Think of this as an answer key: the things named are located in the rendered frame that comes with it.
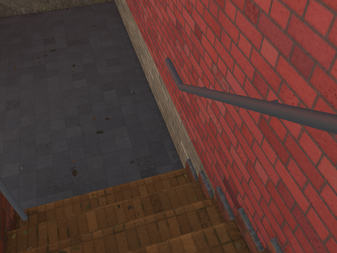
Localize stairs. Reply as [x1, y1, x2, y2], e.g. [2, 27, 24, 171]
[5, 168, 265, 253]

